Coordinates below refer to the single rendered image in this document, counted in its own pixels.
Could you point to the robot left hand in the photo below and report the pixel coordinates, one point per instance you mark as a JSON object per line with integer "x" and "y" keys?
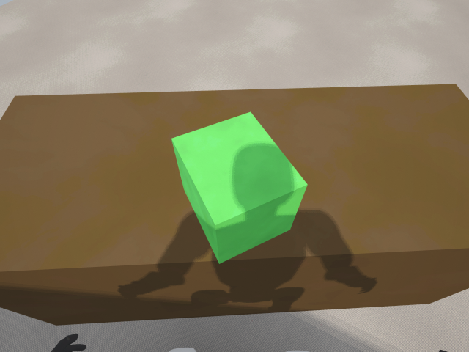
{"x": 64, "y": 345}

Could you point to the pedestal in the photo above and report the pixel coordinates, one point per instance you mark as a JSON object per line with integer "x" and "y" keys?
{"x": 96, "y": 227}

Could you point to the carton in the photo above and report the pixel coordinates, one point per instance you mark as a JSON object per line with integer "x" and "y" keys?
{"x": 242, "y": 188}

